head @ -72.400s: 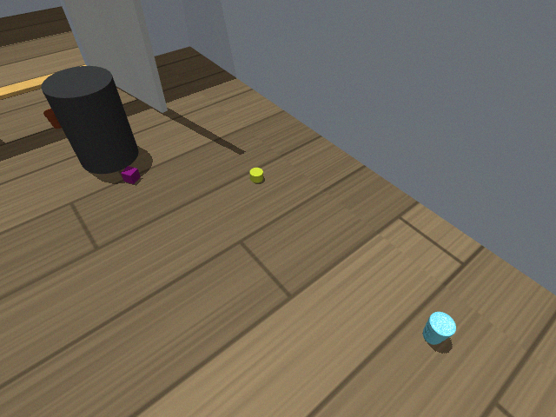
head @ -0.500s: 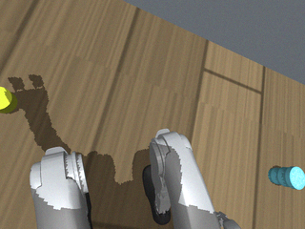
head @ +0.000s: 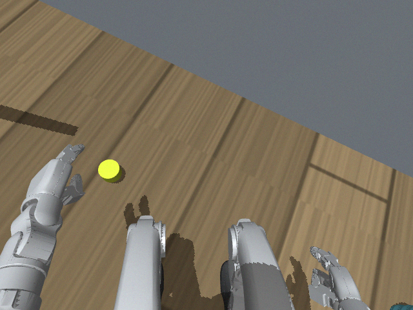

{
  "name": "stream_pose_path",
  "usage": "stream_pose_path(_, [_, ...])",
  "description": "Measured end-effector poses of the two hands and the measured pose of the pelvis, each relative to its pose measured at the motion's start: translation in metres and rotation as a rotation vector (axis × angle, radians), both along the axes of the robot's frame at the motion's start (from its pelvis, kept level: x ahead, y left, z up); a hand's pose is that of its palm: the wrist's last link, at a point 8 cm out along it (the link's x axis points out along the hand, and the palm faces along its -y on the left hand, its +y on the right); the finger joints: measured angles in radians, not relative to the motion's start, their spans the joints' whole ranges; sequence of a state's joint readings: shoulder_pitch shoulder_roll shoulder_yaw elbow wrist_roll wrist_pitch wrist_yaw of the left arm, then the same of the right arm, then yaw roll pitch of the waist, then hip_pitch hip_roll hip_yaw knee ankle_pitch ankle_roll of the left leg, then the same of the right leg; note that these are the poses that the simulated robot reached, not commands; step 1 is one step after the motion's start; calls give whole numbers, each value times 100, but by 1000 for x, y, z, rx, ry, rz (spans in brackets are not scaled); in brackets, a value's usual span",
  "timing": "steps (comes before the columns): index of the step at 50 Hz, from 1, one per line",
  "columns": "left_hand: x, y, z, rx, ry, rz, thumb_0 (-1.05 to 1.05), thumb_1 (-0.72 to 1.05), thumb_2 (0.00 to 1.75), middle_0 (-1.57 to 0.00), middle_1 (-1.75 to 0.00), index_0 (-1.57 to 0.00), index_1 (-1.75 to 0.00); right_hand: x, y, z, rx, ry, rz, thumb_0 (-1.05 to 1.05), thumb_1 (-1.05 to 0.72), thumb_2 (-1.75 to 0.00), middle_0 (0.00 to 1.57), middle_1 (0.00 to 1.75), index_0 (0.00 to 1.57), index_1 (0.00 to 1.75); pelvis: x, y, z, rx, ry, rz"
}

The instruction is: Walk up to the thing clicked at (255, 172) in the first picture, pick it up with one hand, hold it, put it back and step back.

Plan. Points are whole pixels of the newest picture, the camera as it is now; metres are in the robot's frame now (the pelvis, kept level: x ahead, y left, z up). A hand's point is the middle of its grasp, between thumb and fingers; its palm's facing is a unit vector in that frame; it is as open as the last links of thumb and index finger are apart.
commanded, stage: home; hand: left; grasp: from above
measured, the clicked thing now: (110, 171) +0.51 +0.31 -0.47
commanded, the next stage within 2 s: none
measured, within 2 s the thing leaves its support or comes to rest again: neither
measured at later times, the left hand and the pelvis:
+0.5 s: hand (51, 225) +0.25 +0.20 +0.11, palm faces +0.14 -0.97 -0.22, open 7.4 cm; pelvis +0.06 +0.00 +0.18, yaw +5 degrees
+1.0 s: hand (17, 258) +0.22 +0.20 +0.17, palm faces +0.16 -0.97 -0.18, open 7.4 cm; pelvis +0.08 +0.00 +0.22, yaw +6 degrees
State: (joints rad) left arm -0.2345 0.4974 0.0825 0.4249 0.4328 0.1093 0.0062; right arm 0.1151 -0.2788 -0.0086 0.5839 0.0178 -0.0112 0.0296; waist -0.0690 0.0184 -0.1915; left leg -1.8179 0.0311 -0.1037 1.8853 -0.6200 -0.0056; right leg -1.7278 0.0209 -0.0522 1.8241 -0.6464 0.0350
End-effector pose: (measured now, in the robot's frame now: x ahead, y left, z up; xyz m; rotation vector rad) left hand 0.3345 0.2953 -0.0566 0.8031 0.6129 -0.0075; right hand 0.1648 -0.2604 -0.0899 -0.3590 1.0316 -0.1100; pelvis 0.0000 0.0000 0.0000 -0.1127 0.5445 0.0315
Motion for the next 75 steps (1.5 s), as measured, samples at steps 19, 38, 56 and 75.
stream_pose_path(19, [-87,-36,146,-430,85,411,1,90,90,-21,-30,-21,-30,52,36,159,61,-281,-9,1,-90,-90,20,30,20,30,38,-4,142,43,-186,52])
stream_pose_path(38, [-132,-51,257,-536,68,474,1,91,90,-21,-30,-20,-30,67,33,252,16,-456,-60,2,-90,-90,20,30,20,30,77,3,218,71,-346,73])
stream_pose_path(56, [-136,-53,254,-547,77,478,1,91,90,-21,-30,-20,-30,88,42,259,26,-501,22,2,-90,-90,20,30,20,30,77,1,219,78,-367,80])
stream_pose_path(75, [-130,-51,256,-545,74,465,1,91,90,-21,-30,-20,-30,76,38,253,20,-466,-5,2,-90,-90,20,30,20,30,79,3,219,78,-368,72])
